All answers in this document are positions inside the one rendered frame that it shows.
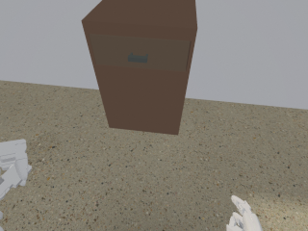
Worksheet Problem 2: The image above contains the cabinet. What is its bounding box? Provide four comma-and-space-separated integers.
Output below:
81, 0, 198, 136

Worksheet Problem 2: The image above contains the handle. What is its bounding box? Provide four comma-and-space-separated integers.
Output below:
127, 52, 148, 64

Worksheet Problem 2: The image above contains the drawer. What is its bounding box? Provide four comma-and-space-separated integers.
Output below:
90, 34, 191, 72

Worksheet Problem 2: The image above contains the robot left hand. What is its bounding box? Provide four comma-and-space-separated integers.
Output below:
0, 139, 32, 200

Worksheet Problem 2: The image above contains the robot right hand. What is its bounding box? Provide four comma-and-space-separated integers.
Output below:
226, 195, 263, 231

